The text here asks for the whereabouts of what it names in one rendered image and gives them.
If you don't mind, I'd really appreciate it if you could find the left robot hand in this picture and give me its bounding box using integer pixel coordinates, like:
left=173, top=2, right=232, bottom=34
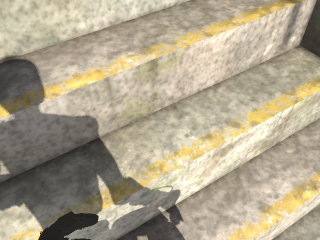
left=38, top=211, right=99, bottom=240

